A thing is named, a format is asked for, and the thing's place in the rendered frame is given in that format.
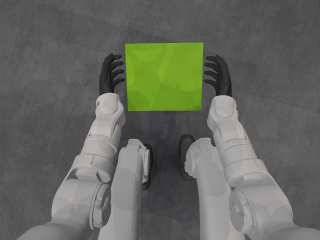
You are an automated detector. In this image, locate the left robot shin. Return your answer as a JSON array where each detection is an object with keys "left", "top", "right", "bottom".
[{"left": 118, "top": 139, "right": 148, "bottom": 182}]

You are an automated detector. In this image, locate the left robot upper arm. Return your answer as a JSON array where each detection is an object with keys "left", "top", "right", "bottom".
[{"left": 16, "top": 178, "right": 112, "bottom": 240}]

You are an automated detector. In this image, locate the carton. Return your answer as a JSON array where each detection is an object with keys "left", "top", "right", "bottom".
[{"left": 125, "top": 42, "right": 204, "bottom": 111}]

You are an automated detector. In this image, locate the robot left forearm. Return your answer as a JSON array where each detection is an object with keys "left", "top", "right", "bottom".
[{"left": 51, "top": 93, "right": 126, "bottom": 217}]

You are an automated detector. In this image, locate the left robot thigh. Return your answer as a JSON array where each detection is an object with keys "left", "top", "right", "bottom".
[{"left": 97, "top": 144, "right": 150, "bottom": 240}]

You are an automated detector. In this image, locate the robot right forearm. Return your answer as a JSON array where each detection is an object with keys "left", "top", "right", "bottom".
[{"left": 207, "top": 95, "right": 293, "bottom": 219}]

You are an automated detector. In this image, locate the right robot hand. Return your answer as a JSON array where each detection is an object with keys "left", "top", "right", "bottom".
[{"left": 203, "top": 55, "right": 232, "bottom": 97}]

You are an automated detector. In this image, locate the right robot upper arm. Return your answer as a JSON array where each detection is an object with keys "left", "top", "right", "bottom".
[{"left": 228, "top": 183, "right": 320, "bottom": 240}]

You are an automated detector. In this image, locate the left robot hand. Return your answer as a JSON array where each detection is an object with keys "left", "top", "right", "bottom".
[{"left": 99, "top": 53, "right": 125, "bottom": 96}]

